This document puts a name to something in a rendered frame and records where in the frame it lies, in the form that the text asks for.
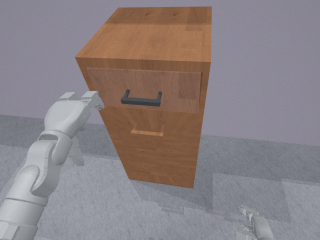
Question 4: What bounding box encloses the cabinet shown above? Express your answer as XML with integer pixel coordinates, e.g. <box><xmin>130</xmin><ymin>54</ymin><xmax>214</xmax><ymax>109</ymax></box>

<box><xmin>75</xmin><ymin>6</ymin><xmax>212</xmax><ymax>189</ymax></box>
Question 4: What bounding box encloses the drawer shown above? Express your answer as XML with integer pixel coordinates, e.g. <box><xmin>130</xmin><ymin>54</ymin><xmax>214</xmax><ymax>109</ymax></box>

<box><xmin>86</xmin><ymin>67</ymin><xmax>201</xmax><ymax>113</ymax></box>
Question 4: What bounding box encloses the right robot hand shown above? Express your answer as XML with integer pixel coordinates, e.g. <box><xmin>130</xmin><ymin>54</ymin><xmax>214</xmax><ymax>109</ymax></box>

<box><xmin>235</xmin><ymin>205</ymin><xmax>275</xmax><ymax>240</ymax></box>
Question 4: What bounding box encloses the left robot forearm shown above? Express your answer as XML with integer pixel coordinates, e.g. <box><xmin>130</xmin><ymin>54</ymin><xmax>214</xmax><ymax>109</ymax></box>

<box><xmin>0</xmin><ymin>130</ymin><xmax>73</xmax><ymax>240</ymax></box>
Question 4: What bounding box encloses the left robot hand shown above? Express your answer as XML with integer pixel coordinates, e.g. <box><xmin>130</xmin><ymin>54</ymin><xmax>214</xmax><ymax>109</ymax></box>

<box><xmin>44</xmin><ymin>91</ymin><xmax>105</xmax><ymax>166</ymax></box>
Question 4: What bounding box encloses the handle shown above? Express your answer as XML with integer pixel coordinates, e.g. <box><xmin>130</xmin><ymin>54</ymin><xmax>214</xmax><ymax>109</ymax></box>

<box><xmin>121</xmin><ymin>89</ymin><xmax>162</xmax><ymax>107</ymax></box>
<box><xmin>131</xmin><ymin>130</ymin><xmax>164</xmax><ymax>139</ymax></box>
